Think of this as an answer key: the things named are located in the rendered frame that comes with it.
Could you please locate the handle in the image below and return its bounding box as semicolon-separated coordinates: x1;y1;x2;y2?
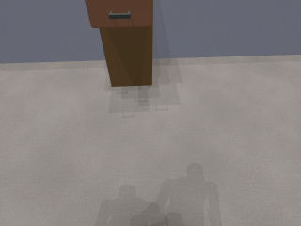
108;10;131;19

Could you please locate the drawer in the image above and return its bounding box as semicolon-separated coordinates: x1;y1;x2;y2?
85;0;152;28

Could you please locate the cabinet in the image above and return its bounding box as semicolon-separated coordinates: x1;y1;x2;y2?
99;0;153;87

